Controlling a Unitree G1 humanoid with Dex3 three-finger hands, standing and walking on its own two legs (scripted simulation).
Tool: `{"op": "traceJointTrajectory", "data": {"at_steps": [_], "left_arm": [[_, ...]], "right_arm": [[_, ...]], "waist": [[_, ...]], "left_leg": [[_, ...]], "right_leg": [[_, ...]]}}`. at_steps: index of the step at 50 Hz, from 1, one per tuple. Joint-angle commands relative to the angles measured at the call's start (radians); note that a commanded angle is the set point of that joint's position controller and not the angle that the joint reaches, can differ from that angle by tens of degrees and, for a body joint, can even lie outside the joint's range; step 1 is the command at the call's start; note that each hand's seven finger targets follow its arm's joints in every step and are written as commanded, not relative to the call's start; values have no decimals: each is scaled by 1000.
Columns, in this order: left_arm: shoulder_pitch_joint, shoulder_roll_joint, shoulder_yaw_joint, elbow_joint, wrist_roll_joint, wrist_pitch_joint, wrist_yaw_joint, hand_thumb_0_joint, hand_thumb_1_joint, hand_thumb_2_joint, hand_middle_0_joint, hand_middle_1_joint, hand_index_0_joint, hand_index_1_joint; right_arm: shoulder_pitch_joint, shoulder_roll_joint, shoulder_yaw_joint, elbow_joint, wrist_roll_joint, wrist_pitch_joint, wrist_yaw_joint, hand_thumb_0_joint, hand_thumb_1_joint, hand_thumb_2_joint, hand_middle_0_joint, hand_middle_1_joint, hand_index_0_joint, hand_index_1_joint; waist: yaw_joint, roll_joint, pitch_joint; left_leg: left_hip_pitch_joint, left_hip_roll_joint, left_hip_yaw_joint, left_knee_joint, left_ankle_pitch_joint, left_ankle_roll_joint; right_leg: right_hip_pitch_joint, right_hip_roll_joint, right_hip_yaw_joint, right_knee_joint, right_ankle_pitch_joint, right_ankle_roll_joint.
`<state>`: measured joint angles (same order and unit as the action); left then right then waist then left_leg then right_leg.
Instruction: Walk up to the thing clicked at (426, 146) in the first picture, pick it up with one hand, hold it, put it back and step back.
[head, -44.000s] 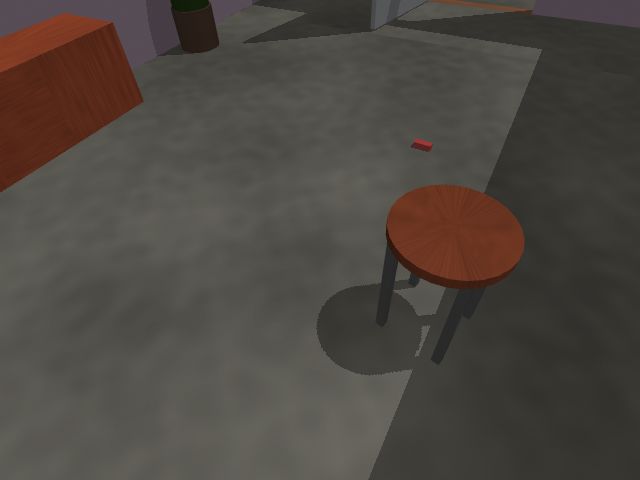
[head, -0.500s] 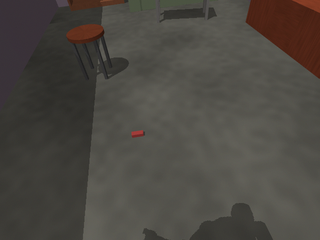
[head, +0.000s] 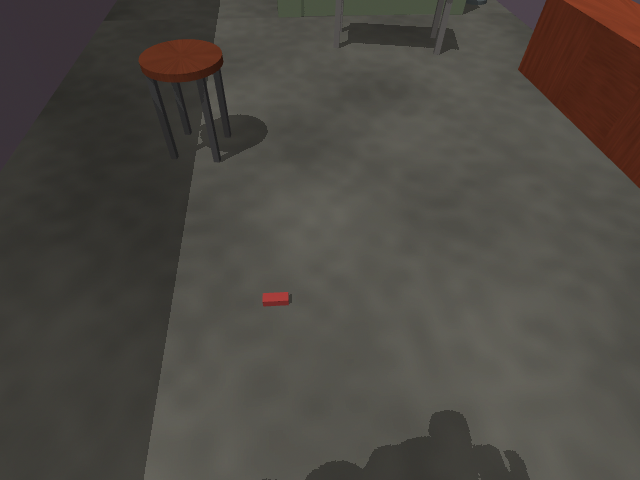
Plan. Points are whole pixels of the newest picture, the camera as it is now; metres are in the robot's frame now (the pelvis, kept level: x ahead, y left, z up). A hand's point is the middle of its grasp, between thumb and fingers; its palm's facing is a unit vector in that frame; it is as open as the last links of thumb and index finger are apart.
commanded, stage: walk up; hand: left
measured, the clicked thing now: (275, 299) +0.85 +0.18 -0.74
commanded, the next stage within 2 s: none
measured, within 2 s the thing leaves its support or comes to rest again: neither
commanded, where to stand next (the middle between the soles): +0.47 -0.01 m, yaw +0 degrees
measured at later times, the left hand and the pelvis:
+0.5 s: hand (174, 407) +0.25 +0.24 -0.11, palm faces -0.04 -0.91 -0.41, open 7.4 cm; pelvis +0.17 -0.03 +0.01, yaw -1 degrees
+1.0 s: hand (181, 317) +0.41 +0.27 -0.13, palm faces -0.11 -0.93 -0.36, open 7.4 cm; pelvis +0.33 +0.00 +0.01, yaw -2 degrees
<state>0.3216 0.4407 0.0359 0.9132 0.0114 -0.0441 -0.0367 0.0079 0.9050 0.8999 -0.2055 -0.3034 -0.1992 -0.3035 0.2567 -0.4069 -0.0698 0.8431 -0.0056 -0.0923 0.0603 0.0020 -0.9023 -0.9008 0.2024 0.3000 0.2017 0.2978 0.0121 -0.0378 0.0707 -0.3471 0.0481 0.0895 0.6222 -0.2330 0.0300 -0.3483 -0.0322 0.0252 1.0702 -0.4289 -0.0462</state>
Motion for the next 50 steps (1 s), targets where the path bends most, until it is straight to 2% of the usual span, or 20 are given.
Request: {"op": "traceJointTrajectory", "data": {"at_steps": [1, 6, 9, 12, 14, 15, 16, 17, 18, 21, 23, 30, 33, 34, 35, 36, 38, 41, 46, 50], "left_arm": [[65, 201, 62, -58, -17, -29, -1, 0, 900, 900, -200, -300, -200, -300], [-29, 168, 65, -87, 2, -21, -29, 0, 900, 900, -200, -300, -200, -300], [-83, 155, 67, -98, 2, -29, -35, 0, 900, 900, -200, -300, -200, -300], [-53, 147, 71, -81, 1, -37, -31, 0, 900, 900, -200, -300, -200, -300], [6, 172, 85, -53, 5, -48, -22, 0, 900, 900, -200, -300, -200, -300], [86, 206, 101, -36, 7, -56, -10, 0, 900, 900, -200, -300, -200, -300], [167, 295, 128, -37, 12, -66, 4, 0, 900, 900, -200, -300, -200, -300], [147, 345, 128, -55, 0, -66, 6, 0, 900, 900, -200, -300, -200, -300], [98, 329, 120, -71, -13, -62, 6, 0, 900, 900, -200, -300, -200, -300], [2, 261, 99, -97, -16, -56, 13, 0, 900, 900, -200, -300, -200, -300], [-26, 248, 94, -112, -6, -57, 9, 0, 900, 900, -200, -300, -200, -300], [-48, 260, 96, -144, 0, -53, 0, 0, 900, 900, -200, -300, -200, -300], [-83, 222, 78, -150, 4, -39, -2, 0, 900, 900, -200, -300, -200, -300], [-53, 174, 59, -147, 6, -32, -2, 0, 900, 900, -200, -300, -200, -300], [-32, 94, 38, -164, -6, -30, -4, 0, 900, 900, -200, -300, -200, -300], [-35, 177, 60, -140, -2, -22, 13, 0, 900, 900, -200, -300, -200, -300], [-26, 224, 64, -106, -8, -25, 15, 0, 900, 900, -200, -300, -200, -300], [44, 209, 67, -58, -4, -22, 3, 0, 900, 900, -200, -300, -200, -300], [-44, 153, 62, -95, 2, -13, -14, 0, 900, 900, -200, -300, -200, -300], [-55, 107, 54, -79, -3, -19, 7, 0, 900, 900, -200, -300, -200, -300]], "right_arm": [[56, -260, -60, -54, 9, -17, -31, 0, -900, -900, 200, 300, 200, 300], [71, -285, -68, -67, -1, -17, -27, 0, -900, -900, 200, 300, 200, 300], [76, -282, -65, -70, 0, -15, -23, 0, -900, -900, 200, 300, 200, 300], [45, -285, -63, -85, 6, -5, -22, 0, -900, -900, 200, 300, 200, 300], [51, -243, -46, -92, 6, 7, -22, 0, -900, -900, 200, 300, 200, 300], [78, -202, -29, -95, 6, 8, -23, 0, -900, -900, 200, 300, 200, 300], [102, -129, -4, -116, 5, 5, -24, 0, -900, -900, 200, 300, 200, 300], [87, -192, -19, -105, 5, 16, -30, 0, -900, -900, 200, 300, 200, 300], [56, -245, -36, -87, -4, 24, -37, 0, -900, -900, 200, 300, 200, 300], [105, -234, -37, -32, 10, 28, -28, 0, -900, -900, 200, 300, 200, 300], [139, -220, -40, -7, 2, 32, -12, 0, -900, -900, 200, 300, 200, 300], [61, -201, -53, -23, -13, 21, 10, 0, -900, -900, 200, 300, 200, 300], [172, -214, -68, 15, -20, 4, -4, 0, -900, -900, 200, 300, 200, 300], [230, -247, -80, 36, -23, -2, -16, 0, -900, -900, 200, 300, 200, 300], [281, -337, -101, 23, -33, -10, -26, 0, -900, -900, 200, 300, 200, 300], [236, -388, -107, -12, -11, -11, -26, 0, -900, -900, 200, 300, 200, 300], [141, -328, -83, -32, 1, -11, -33, 0, -900, -900, 200, 300, 200, 300], [103, -283, -62, -33, 1, -17, -40, 0, -900, -900, 200, 300, 200, 300], [131, -285, -59, -47, -3, -13, -43, 0, -900, -900, 200, 300, 200, 300], [84, -251, -35, -53, 3, 13, -52, 0, -900, -900, 200, 300, 200, 300]], "waist": [[-12, 184, -19], [-39, 198, 1], [-46, 179, -4], [-11, 179, -32], [21, 69, -67], [64, -37, -116], [91, -263, -154], [91, -214, -110], [69, -98, -47], [12, -99, 0], [-2, -144, -11], [4, -123, -13], [-82, 0, -56], [-101, 126, -73], [-117, 372, -68], [-105, 285, -23], [-48, 124, 43], [-18, 182, -2], [-43, 205, -13], [-21, 187, -45]], "left_leg": [[170, 234, -275, -367, -2, 154], [186, 247, -221, -392, -74, 216], [161, 213, -168, -361, -38, 189], [117, 219, -148, -264, 29, 163], [42, 153, -78, -101, 22, 119], [-30, 101, -39, 94, 34, 89], [-197, 1, 24, 386, -156, 38], [-344, -58, -36, 499, -308, 15], [-337, 12, -132, 537, -293, 13], [-253, 63, -155, 427, -171, 4], [-177, 52, -109, 321, -134, -8], [-16, 35, -42, 56, -15, -29], [250, -19, 9, -67, -8, -13], [350, -7, -53, -121, -161, 9], [413, 245, -527, -341, -475, 105], [309, 401, -791, -450, -598, 231], [225, 346, -613, -415, -409, 229], [190, 246, -340, -353, -98, 179], [208, 231, -227, -306, 167, 205], [119, 185, -118, -130, 546, 157]], "right_leg": [[-220, -69, 35, -11, 97, 14], [-205, -90, -20, -242, 132, 46], [-126, -66, -55, -391, 216, 36], [22, -35, -78, -481, 264, 20], [214, 19, -113, -566, 265, 12], [358, -10, -46, -611, 177, -13], [455, -246, 308, -722, 5, -80], [444, -394, 615, -837, -89, -203], [328, -410, 597, -824, -91, -243], [186, -277, 298, -821, 10, -182], [121, -223, 178, -820, 36, -175], [-1, -223, 113, -798, -103, -162], [-126, -162, 31, -577, -108, -108], [-219, -105, -17, -400, -136, -85], [-402, 29, -112, -59, -95, -8], [-440, 18, 0, 61, -130, -9], [-393, -40, 69, 76, -8, -2], [-268, -79, 28, -55, 82, 20], [-199, -69, -37, -256, 126, 40], [2, 0, -99, -415, 251, 25]]}}
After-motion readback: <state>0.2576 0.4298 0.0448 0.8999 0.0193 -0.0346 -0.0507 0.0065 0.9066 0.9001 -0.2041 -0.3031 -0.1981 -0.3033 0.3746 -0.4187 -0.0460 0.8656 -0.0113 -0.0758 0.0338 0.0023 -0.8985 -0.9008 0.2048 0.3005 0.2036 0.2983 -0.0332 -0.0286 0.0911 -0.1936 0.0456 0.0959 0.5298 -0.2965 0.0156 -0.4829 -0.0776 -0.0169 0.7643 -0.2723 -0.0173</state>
